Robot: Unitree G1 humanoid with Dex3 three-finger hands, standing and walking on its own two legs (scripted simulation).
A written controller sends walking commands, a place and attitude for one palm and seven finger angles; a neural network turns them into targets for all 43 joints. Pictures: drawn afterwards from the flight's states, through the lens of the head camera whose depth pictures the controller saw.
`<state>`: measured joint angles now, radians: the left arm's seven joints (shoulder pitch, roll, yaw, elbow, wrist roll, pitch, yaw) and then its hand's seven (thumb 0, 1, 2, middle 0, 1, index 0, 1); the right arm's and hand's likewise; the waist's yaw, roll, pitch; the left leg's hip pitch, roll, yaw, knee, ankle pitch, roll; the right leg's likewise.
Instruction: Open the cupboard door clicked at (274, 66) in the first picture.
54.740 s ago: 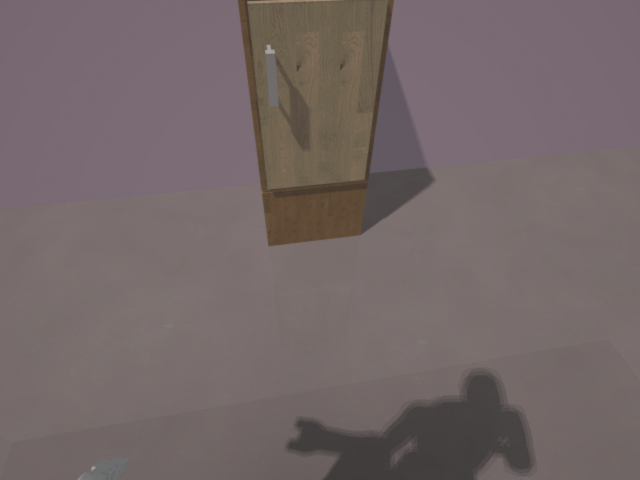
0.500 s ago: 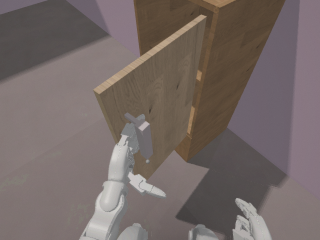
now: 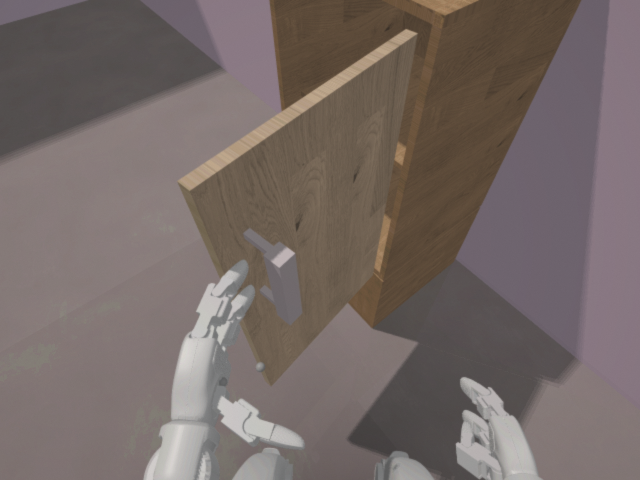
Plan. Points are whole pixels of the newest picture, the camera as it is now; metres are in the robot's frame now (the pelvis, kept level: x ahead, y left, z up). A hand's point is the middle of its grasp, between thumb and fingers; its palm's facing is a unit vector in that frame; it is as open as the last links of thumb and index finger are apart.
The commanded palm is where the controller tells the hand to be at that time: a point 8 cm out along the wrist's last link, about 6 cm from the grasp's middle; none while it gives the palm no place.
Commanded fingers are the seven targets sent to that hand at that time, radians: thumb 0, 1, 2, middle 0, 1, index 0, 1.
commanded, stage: slide the hand sideways off the handle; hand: left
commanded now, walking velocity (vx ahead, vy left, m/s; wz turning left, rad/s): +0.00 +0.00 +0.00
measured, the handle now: (272, 277) +0.34 +0.09 +0.06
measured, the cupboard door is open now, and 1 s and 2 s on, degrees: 100 100 100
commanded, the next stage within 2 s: draw the hand back to the body in 0.42 s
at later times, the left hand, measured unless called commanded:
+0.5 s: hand (211, 409) +0.19 +0.13 +0.06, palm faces +0.00 -1.00 -0.02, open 16.3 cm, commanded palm +0.16 +0.18 +0.06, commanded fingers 0.00 -0.50 0.30 -0.15 -0.30 -0.15 -0.30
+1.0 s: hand (137, 403) +0.18 +0.17 +0.12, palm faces +0.03 -1.00 -0.08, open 16.3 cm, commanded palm +0.15 +0.23 +0.14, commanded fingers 0.00 -0.32 0.38 -0.16 -0.30 -0.16 -0.30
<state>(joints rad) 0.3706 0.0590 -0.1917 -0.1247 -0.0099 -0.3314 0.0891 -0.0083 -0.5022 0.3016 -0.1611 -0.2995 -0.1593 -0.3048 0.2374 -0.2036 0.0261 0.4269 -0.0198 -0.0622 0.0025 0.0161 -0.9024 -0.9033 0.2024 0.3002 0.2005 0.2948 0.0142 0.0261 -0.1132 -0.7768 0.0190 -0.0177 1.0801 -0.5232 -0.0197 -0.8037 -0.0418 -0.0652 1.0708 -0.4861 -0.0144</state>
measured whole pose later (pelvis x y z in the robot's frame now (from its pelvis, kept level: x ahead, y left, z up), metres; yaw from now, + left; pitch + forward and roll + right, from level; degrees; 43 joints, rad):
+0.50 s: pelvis +0.00 +0.00 -0.02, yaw +1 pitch +14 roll -1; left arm 0.60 0.14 -0.04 -0.27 -0.15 -0.38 -0.12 -0.01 -0.50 0.30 -0.15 -0.30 -0.15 -0.30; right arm 0.25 -0.22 0.00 0.41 0.00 -0.09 -0.03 0.02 -0.90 -0.90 0.20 0.30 0.20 0.29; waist 0.02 0.03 -0.13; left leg -0.85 0.03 -0.05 1.17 -0.57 -0.03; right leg -0.87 -0.04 -0.09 1.15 -0.53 -0.02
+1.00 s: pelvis +0.00 +0.01 +0.02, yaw +0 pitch +7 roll -2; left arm 0.63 0.22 0.08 -0.42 -0.22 -0.21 -0.14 -0.01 -0.49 0.31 -0.15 -0.30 -0.16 -0.30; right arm 0.30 -0.23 0.04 0.40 0.04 -0.12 -0.06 0.02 -0.90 -0.90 0.20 0.30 0.20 0.29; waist 0.02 0.05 -0.13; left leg -0.64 0.03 -0.04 1.02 -0.51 -0.01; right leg -0.64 -0.03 -0.08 0.96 -0.45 0.00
